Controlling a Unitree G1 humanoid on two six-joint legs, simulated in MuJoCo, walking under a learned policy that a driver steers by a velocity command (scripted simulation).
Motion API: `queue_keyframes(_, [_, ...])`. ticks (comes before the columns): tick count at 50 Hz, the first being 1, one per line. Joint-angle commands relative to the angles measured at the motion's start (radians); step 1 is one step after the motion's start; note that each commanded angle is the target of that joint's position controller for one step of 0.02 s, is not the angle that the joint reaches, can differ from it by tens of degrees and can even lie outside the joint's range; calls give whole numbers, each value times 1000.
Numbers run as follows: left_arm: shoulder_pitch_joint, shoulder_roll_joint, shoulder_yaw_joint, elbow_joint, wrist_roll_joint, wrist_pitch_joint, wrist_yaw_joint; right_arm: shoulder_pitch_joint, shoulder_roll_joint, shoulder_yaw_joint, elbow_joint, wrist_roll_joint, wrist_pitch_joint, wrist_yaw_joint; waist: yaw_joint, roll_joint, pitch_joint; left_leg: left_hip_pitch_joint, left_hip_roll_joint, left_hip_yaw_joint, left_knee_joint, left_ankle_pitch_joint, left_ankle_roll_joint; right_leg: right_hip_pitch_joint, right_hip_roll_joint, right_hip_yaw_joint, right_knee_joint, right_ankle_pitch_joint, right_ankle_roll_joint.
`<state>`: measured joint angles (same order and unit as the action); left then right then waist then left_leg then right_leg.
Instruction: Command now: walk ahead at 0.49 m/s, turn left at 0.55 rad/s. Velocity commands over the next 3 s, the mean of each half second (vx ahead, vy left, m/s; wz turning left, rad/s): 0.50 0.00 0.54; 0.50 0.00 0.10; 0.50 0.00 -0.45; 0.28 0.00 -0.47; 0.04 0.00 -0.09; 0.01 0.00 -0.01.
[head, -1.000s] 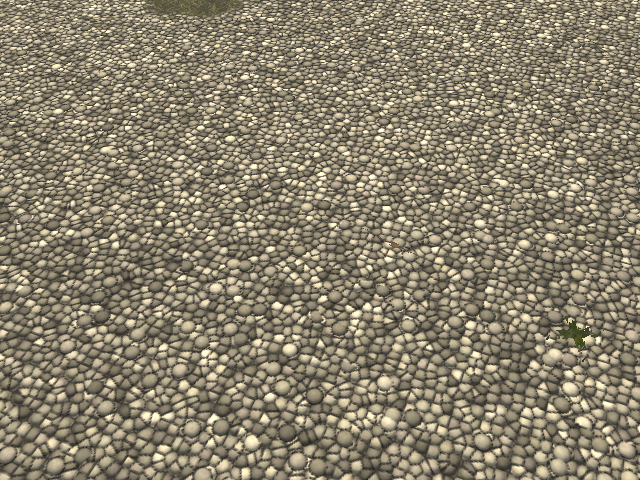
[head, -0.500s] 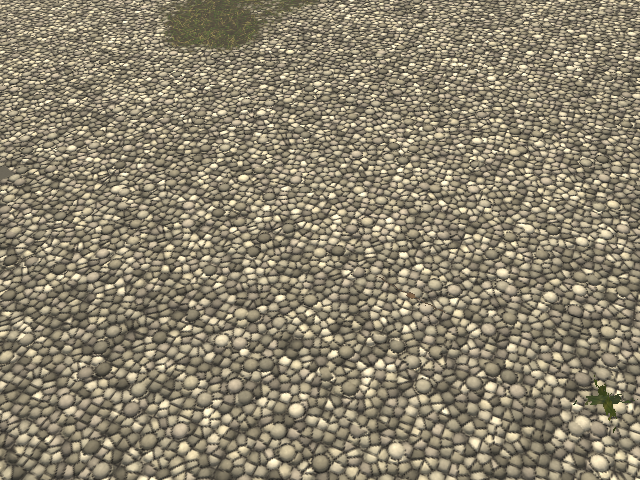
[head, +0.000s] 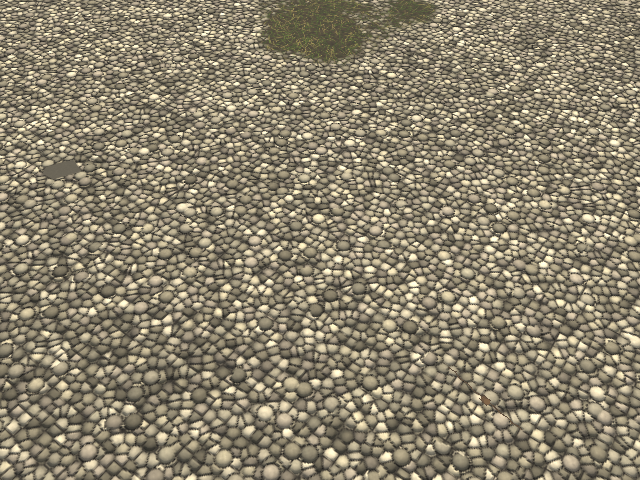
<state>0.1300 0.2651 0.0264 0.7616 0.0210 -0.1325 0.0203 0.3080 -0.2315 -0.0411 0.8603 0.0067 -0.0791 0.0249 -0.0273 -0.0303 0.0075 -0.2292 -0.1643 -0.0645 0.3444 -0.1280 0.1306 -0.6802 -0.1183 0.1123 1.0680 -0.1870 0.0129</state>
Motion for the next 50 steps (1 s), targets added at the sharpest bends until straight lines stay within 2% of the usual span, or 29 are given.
queue_keyframes(1, [0,47,13,-65,8,12,16,-36,-160,-38,-90,9,-16,-25,23,69,13,-188,206,-193,-147,103,144,131,44,-67,-235,185,35])
queue_keyframes(3, [-82,34,6,-93,-6,10,14,12,-168,-42,-86,19,-8,-30,-18,95,-2,-136,201,-211,-117,51,116,154,81,-64,-399,253,39])
queue_keyframes(7, [-165,78,18,-136,-27,-5,-5,60,-163,-43,-85,26,6,-35,-51,113,-25,15,252,-335,-30,-43,102,168,111,-26,-549,216,34])
queue_keyframes(9, [-155,106,30,-144,-30,-20,-17,54,-167,-44,-94,20,14,-40,-31,135,-31,69,275,-399,34,-30,93,217,123,-19,-597,130,9])
queue_keyframes(11, [-19,135,50,-112,-26,-31,-16,24,-140,-36,-112,14,21,-41,44,155,-80,51,232,-397,152,27,57,417,113,-35,-669,99,-43])
queue_keyframes(12, [129,183,65,-95,-11,-35,-8,2,-86,-15,-132,5,14,-36,114,96,-193,-57,181,-320,382,1,18,663,-23,75,-647,81,-111])
queue_keyframes(13, [270,271,91,-71,5,-20,-1,114,-31,4,-156,24,0,-30,102,-181,-342,-391,39,-146,689,-259,-60,1040,-255,449,-674,-49,-281])
queue_keyframes(14, [285,213,86,-62,-14,-9,-7,132,-104,-5,-162,38,-5,-30,102,-267,-331,-577,98,-126,881,-447,-75,1062,-344,691,-746,-259,-313])
queue_keyframes(15, [240,133,66,-81,-19,-4,-5,59,-184,-26,-159,40,2,-30,118,-133,-190,-630,146,-137,963,-363,-83,941,-302,571,-764,-298,-265])
queue_keyframes(16, [192,113,57,-89,-18,5,-6,0,-181,-29,-172,27,11,-32,107,-43,-101,-613,181,-101,978,-277,-94,818,-253,420,-776,-191,-225])
queue_keyframes(17, [150,96,50,-85,-17,9,-9,-31,-162,-30,-185,15,14,-30,85,-15,-35,-590,205,-93,935,-217,-101,710,-201,314,-809,-81,-206])
queue_keyframes(18, [125,81,44,-81,-12,10,-12,-35,-145,-34,-191,15,20,-26,59,-36,-6,-550,232,-84,901,-183,-102,636,-160,225,-837,-10,-187])
queue_keyframes(20, [124,79,46,-62,-15,4,-23,-19,-98,-27,-196,20,31,-20,43,-67,4,-494,246,-46,871,-148,-109,556,-115,110,-881,85,-190])
queue_keyframes(23, [163,110,58,-22,-17,-5,-33,-56,-70,-19,-220,11,32,-21,38,-45,7,-512,247,-54,750,-81,-119,555,-116,29,-909,235,-226])
queue_keyframes(26, [173,132,62,3,-25,4,-31,-136,-61,-9,-239,4,20,-10,51,-35,7,-497,255,-20,545,53,-115,586,-106,-43,-913,294,-219])
queue_keyframes(29, [212,156,64,28,-40,16,-28,-251,-48,1,-267,7,6,6,91,-41,29,-426,245,47,374,139,-112,582,-96,-88,-908,256,-201])
queue_keyframes(33, [267,184,67,69,-52,37,-29,-337,-75,-5,-312,19,-1,20,101,-67,55,-393,222,70,258,41,-76,672,-153,-68,-875,257,-185])
queue_keyframes(35, [254,202,70,79,-56,49,-24,-286,-105,-19,-307,13,-6,22,50,-82,23,-277,185,99,197,-10,-40,700,-159,-83,-789,434,-164])
queue_keyframes(36, [243,201,67,81,-58,54,-22,-176,-136,-38,-274,7,-6,17,-16,-69,-45,-108,150,128,150,19,-14,683,-124,-127,-653,589,-141])
queue_keyframes(37, [247,177,56,77,-49,54,-17,-13,-191,-65,-226,3,-4,6,-86,-44,-151,145,169,98,163,50,17,573,-75,-172,-447,589,-107])
queue_keyframes(38, [261,106,29,36,-21,44,-16,157,-288,-89,-201,-14,4,-10,-126,138,-300,483,421,-239,164,57,109,270,14,-215,-73,222,-54])
queue_keyframes(39, [343,37,6,33,-27,20,-23,164,-316,-85,-196,-11,3,-5,-63,324,-408,627,573,-658,10,-71,228,4,141,-82,166,-398,-31])
queue_keyframes(40, [271,141,34,33,-55,8,-29,134,-225,-62,-194,-1,-1,-1,-83,207,-302,547,539,-594,-20,-133,189,-105,81,-14,255,-365,-40])
queue_keyframes(41, [199,156,39,10,-63,5,-31,66,-190,-49,-198,6,-3,2,-59,171,-174,408,499,-431,-31,-67,149,-129,38,-44,233,-265,-51])
queue_keyframes(42, [164,138,38,10,-48,8,-24,-7,-161,-40,-205,4,-4,6,-24,96,-115,276,448,-328,-55,10,124,-86,1,-57,180,-179,-47])
queue_keyframes(43, [168,130,42,14,-37,19,-22,-55,-131,-33,-209,-3,-8,11,9,101,-73,178,414,-247,-91,71,110,-38,-24,-53,131,-122,-40])
queue_keyframes(44, [199,114,42,24,-40,35,-25,-77,-115,-31,-205,-9,-14,12,38,124,-68,114,396,-196,-128,90,104,22,-40,-44,114,-82,-36])
queue_keyframes(46, [221,81,39,33,-45,61,-24,-76,-121,-37,-179,-13,-35,12,59,118,-50,57,389,-116,-177,158,112,47,-37,-40,97,-28,-23])
queue_keyframes(50, [122,72,45,-1,-44,72,-19,-22,-139,-46,-124,-25,-43,-9,34,86,11,85,391,2,-206,236,92,-64,-3,25,-42,136,-7])
